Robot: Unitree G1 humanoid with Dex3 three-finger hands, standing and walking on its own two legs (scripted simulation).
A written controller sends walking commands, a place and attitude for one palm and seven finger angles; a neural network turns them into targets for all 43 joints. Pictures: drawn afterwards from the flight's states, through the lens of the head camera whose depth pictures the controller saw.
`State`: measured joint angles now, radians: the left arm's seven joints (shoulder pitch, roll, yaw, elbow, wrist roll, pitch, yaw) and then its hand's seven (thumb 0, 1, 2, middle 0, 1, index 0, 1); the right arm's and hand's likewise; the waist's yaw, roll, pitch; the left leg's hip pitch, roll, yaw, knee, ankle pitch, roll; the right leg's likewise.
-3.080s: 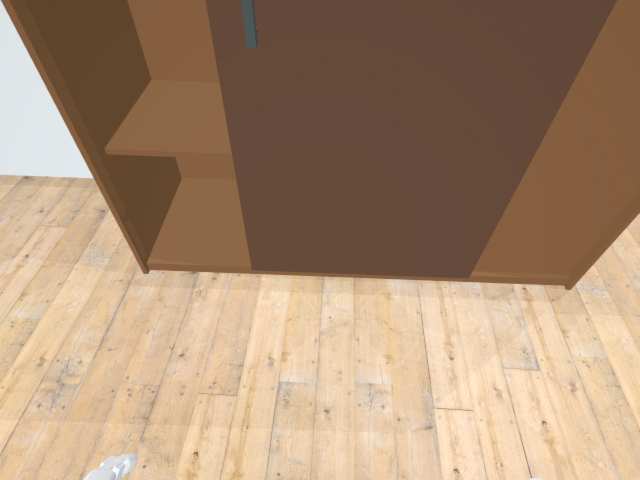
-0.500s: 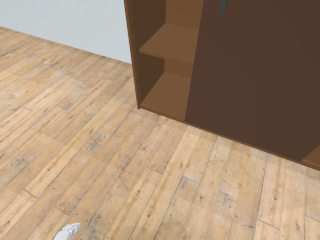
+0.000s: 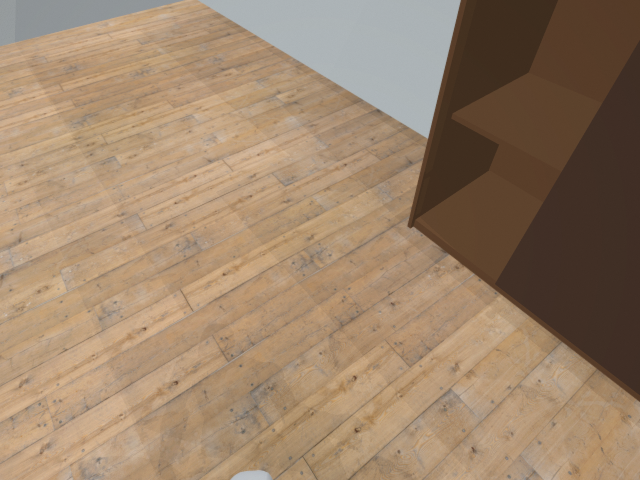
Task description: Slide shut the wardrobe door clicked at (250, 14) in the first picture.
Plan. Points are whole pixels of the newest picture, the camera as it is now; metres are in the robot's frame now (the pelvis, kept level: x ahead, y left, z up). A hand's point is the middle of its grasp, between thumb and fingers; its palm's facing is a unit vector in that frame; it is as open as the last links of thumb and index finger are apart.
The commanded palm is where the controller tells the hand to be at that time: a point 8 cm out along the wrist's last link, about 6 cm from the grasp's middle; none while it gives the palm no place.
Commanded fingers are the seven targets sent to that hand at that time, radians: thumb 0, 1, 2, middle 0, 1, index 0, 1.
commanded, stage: walk to a spot facing it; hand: right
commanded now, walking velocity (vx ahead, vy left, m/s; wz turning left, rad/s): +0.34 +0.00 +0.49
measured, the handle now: out of the picture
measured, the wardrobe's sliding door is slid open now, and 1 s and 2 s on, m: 0.41 0.41 0.41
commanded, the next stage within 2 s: turn to face it in 1.04 s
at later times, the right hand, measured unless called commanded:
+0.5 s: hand out of the picture +0.15 -0.15 -0.19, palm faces -0.06 +0.98 -0.16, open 7.3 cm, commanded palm none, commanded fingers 0.00 -0.90 -0.90 0.20 0.30 0.20 0.30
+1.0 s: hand (437, 320) +0.44 -0.17 -0.18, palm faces -0.25 +0.95 -0.17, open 7.4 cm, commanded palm none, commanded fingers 0.00 -0.90 -0.90 0.20 0.30 0.20 0.30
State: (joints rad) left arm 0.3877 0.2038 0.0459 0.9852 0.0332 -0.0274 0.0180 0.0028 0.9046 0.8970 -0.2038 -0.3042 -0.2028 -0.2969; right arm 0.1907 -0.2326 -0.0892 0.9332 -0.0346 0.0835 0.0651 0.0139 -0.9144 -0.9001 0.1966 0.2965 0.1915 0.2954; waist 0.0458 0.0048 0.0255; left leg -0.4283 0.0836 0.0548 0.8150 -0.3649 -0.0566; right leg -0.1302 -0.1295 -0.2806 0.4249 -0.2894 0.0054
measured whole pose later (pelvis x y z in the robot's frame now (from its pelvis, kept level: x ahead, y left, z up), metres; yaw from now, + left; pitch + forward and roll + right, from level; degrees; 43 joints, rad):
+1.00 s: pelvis +0.34 -0.01 +0.00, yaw +21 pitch -2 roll +1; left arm 0.37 0.11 0.04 1.05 0.02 -0.05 0.04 0.00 0.92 0.90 -0.20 -0.30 -0.20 -0.30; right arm 0.26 -0.18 -0.12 1.01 -0.03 0.06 0.01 0.01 -0.92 -0.90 0.20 0.30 0.19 0.30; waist 0.00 0.03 0.03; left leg -0.61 0.09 0.04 1.11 -0.16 -0.06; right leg -0.11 -0.04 -0.36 0.43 -0.29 -0.09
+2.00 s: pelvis +0.39 +0.03 +0.00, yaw +5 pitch +1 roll +2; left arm 0.23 0.19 0.06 0.93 0.03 0.03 0.00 0.00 0.90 0.90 -0.20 -0.30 -0.20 -0.30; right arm 0.15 -0.25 -0.10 0.93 -0.01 0.07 -0.02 0.01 -0.91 -0.90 0.20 0.30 0.19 0.30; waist 0.02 -0.01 0.06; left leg -0.45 0.07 0.00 0.95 -0.40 -0.10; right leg -0.33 0.02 0.03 0.47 -0.16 -0.05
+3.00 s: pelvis +0.34 +0.01 +0.00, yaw -31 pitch +1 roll +2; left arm 0.24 0.19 0.04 0.92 0.02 0.02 0.00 0.00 0.90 0.90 -0.20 -0.30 -0.20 -0.30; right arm 0.10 -0.25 -0.07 0.88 -0.01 0.06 -0.02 0.01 -0.91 -0.90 0.20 0.30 0.19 0.30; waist 0.04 0.02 0.06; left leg -0.47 0.08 -0.03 1.01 -0.37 -0.11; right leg -0.25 0.09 0.09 0.45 -0.20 -0.09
